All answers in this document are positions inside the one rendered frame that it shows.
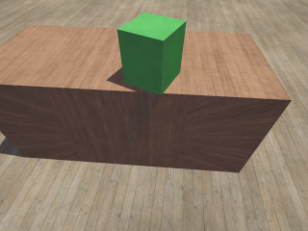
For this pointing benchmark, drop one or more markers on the pedestal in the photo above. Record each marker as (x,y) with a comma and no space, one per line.
(63,97)

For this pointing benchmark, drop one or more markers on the carton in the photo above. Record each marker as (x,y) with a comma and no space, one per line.
(151,49)

